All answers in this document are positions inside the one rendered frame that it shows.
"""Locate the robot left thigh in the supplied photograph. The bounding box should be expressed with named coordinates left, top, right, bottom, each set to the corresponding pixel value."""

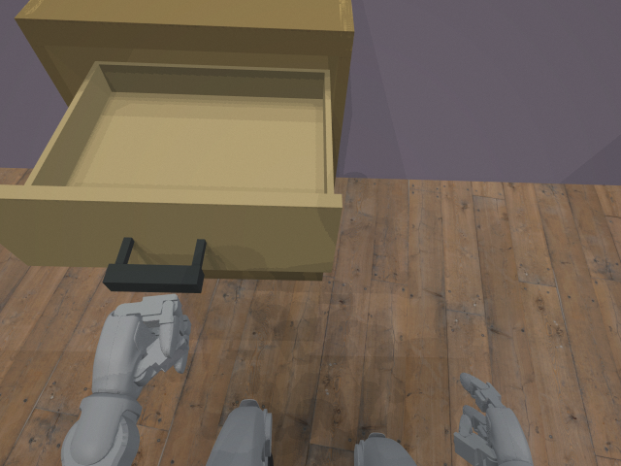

left=206, top=407, right=272, bottom=466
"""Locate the drawer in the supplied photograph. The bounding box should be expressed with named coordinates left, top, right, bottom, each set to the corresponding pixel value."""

left=0, top=61, right=343, bottom=273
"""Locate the robot right thigh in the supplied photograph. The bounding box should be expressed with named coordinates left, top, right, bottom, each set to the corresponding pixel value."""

left=354, top=437, right=417, bottom=466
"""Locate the robot left hand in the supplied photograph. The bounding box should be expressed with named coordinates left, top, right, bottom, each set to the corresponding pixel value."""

left=91, top=294, right=191, bottom=400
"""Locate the robot right hand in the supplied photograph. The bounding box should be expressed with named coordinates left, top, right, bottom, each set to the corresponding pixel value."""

left=454, top=373, right=534, bottom=466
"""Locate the cabinet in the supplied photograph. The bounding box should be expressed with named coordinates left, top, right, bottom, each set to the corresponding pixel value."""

left=15, top=0, right=354, bottom=281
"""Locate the robot thigh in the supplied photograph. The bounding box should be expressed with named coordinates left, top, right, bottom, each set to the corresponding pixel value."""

left=206, top=407, right=272, bottom=466
left=354, top=437, right=417, bottom=466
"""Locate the left robot forearm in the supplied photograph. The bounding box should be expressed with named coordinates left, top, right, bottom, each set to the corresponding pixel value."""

left=61, top=393, right=142, bottom=466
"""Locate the handle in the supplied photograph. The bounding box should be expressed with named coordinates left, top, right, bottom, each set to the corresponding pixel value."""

left=103, top=237, right=207, bottom=293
